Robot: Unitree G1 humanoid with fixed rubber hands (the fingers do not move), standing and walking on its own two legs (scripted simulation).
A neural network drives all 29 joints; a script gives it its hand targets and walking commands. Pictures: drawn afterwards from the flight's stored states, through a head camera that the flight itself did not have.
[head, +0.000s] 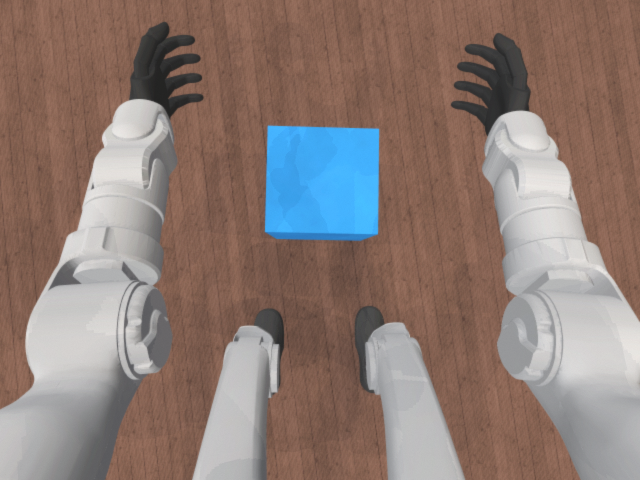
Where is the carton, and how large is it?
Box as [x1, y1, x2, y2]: [265, 126, 378, 240]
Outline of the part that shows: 268,126 265,231 276,238 360,240 377,234 378,129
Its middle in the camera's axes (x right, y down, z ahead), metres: +0.00 -0.10 +0.84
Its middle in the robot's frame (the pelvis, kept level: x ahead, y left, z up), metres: +0.50 -0.01 -0.52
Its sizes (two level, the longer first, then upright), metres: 0.210 0.200 0.250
